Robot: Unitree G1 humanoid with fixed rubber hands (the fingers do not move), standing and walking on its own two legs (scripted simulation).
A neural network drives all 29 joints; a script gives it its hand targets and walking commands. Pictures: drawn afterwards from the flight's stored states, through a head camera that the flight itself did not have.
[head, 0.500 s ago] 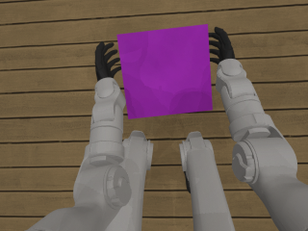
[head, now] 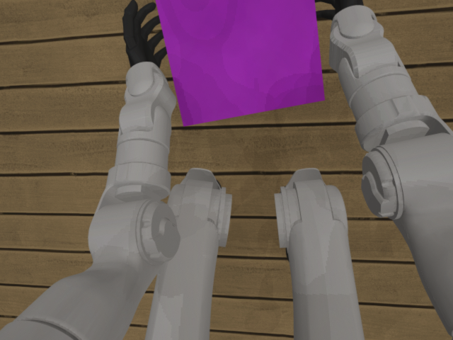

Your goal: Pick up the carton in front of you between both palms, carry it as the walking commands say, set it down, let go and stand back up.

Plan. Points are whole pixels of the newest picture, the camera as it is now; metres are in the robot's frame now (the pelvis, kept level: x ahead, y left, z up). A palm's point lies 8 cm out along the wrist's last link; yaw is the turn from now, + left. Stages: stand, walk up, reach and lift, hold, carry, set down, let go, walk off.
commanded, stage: set down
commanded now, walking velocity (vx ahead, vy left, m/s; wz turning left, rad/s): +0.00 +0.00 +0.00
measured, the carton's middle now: (243, 55) +0.51 +0.00 -0.26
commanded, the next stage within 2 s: none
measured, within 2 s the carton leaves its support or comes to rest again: rests again in 0.24 s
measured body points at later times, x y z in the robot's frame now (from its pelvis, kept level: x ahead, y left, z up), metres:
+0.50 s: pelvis +0.01 +0.01 -0.01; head +0.35 -0.04 +0.28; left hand +0.52 +0.15 -0.16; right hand +0.55 -0.16 -0.17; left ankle +0.12 +0.13 -0.36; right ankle +0.10 -0.10 -0.36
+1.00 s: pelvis +0.01 +0.00 -0.02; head +0.35 -0.05 +0.27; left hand +0.52 +0.15 -0.17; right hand +0.56 -0.16 -0.18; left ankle +0.12 +0.13 -0.36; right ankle +0.10 -0.10 -0.36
